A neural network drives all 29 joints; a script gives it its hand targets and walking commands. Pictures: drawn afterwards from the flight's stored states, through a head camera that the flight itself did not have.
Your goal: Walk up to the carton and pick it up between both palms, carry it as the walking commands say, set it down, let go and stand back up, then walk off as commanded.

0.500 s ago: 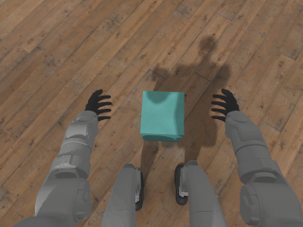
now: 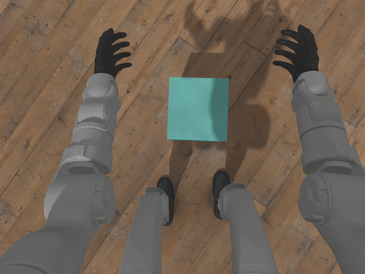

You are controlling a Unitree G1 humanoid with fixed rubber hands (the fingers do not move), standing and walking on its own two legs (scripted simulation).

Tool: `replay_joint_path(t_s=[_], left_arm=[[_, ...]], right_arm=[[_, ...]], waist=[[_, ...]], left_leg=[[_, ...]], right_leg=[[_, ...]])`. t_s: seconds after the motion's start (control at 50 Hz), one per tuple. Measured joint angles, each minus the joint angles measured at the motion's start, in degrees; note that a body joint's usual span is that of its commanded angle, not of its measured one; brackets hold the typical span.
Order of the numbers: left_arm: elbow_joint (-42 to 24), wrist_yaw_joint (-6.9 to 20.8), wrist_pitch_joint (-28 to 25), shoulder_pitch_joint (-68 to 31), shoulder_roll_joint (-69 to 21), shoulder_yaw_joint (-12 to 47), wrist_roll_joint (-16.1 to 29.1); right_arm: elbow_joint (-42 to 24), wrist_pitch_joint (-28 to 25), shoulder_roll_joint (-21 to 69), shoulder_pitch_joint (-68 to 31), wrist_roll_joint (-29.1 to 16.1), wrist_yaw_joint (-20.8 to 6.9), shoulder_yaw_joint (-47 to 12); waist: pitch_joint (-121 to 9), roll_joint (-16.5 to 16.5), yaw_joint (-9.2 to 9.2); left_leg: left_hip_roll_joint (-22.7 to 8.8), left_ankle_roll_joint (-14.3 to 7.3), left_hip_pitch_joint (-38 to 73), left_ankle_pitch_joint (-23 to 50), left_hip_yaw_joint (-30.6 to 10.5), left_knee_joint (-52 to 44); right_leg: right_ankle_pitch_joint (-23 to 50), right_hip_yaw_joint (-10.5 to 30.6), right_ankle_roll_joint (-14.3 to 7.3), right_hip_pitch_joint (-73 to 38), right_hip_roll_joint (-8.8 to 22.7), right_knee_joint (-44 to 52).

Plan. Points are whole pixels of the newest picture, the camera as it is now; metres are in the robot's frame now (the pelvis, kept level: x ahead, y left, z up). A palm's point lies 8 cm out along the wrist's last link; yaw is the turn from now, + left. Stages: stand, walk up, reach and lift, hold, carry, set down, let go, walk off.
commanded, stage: reach and lift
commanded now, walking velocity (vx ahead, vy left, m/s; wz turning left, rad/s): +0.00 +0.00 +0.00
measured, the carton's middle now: (196, 113) +0.46 -0.03 -0.53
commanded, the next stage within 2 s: none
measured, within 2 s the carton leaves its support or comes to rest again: neither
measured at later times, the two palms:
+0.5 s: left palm (126, 90) +0.48 +0.16 -0.23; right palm (276, 88) +0.47 -0.22 -0.23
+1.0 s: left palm (141, 100) +0.49 +0.16 -0.37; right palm (256, 99) +0.47 -0.21 -0.37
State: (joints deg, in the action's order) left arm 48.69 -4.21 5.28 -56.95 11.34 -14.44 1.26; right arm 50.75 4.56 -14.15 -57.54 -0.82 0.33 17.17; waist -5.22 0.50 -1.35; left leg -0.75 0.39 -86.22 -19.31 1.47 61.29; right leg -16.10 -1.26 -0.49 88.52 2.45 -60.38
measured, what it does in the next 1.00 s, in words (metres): lowers itself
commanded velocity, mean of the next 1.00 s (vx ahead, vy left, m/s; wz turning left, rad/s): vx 0.00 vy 0.00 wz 0.00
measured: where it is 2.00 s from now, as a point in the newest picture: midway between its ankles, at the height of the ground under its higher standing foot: (193, 206)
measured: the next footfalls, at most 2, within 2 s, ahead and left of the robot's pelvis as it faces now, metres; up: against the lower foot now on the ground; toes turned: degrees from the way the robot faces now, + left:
none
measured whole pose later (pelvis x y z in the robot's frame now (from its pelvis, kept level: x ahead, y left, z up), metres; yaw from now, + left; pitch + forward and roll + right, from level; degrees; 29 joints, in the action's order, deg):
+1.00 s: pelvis -0.05 +0.00 -0.22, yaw +0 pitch +45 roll +1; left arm 58.6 -9.5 3.7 -73.5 16.2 -5.7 11.0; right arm 62.3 2.4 -19.8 -74.4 -11.6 6.2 8.4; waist 6.2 0.9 -1.5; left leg -0.5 0.4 -125.4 -31.8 0.4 112.4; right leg -27.3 -0.2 -0.7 127.9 3.2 -110.3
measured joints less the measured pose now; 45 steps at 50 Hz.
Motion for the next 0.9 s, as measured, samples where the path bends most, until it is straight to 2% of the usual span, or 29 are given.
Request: replay_joint_path(t_s=[0.18,0.34,0.54,0.64,0.9], left_arm=[[-1.28,1.76,-0.87,0.63,-1.88,-3.27,-4.0],[0.78,1.03,-0.63,-1.99,-1.9,-4.6,-5.16],[-0.6,-2.85,0.6,-4.9,0.95,2.24,2.34],[1.35,-4.23,1.56,-8.34,2.5,4.9,5.66],[8.78,-4.98,-0.44,-15.12,4.07,6.99,8.02]], right_arm=[[-1.76,-0.65,2.05,1.07,4.04,-1.42,4.14],[1.11,-0.7,2.01,-2.51,5.04,-0.54,5.09],[0.24,0.29,-1.34,-5.11,-1.96,2.68,-1.15],[2.01,1.18,-3.45,-8.27,-5.48,4.02,-4.16],[10.12,-0.98,-4.93,-15.4,-8.77,5.26,-7.02]], waist=[[-2.27,0.03,0.17],[-2.61,-0.11,0.23],[0.02,0.19,0.04],[2.05,0.27,0.01],[8.09,0.28,-0.08]], left_leg=[[0.0,0.25,-3.36,0.83,-0.68,-1.19],[-0.15,0.29,-12.71,-3.57,-0.73,11.16],[0.01,-0.02,-25.68,-8.41,-0.51,28.58],[0.01,-0.26,-29.79,-9.62,-0.27,34.92],[0.11,-0.18,-37.12,-11.67,-0.76,46.86]], right_leg=[[0.7,-0.59,-0.26,3.08,-0.09,1.32],[-3.39,-0.22,-0.21,12.54,0.01,-10.81],[-7.81,0.67,-0.04,25.78,0.41,-28.05],[-8.77,1.17,0.07,30.03,0.45,-34.28],[-10.47,1.21,-0.09,37.31,0.61,-45.81]])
